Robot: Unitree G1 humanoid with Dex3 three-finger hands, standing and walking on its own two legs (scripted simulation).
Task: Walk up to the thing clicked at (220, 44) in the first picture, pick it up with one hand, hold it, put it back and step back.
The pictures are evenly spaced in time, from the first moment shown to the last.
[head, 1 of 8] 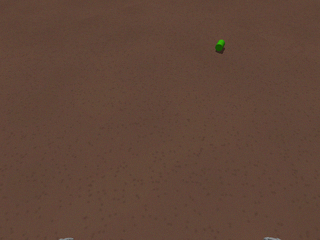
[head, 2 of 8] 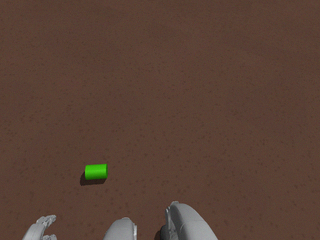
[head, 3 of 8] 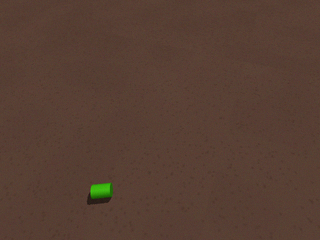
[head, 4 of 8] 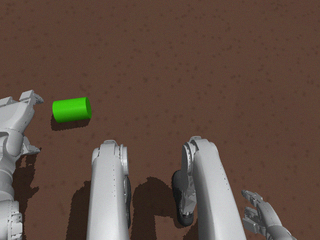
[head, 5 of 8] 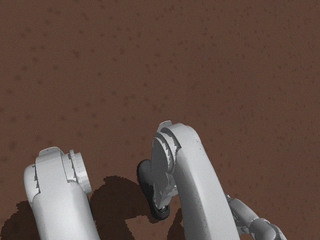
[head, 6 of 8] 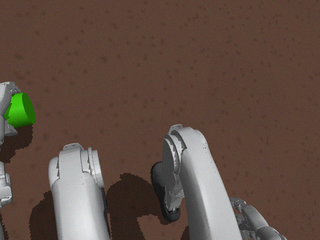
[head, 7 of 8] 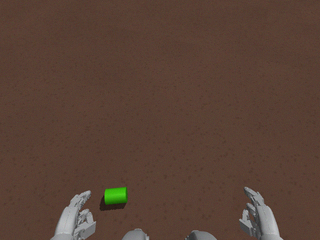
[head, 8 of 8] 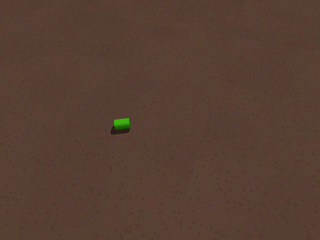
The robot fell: no
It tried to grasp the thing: yes
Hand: left
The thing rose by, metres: 0.66
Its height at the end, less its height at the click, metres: +0.00
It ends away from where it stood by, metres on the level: 0.01
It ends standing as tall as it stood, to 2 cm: yes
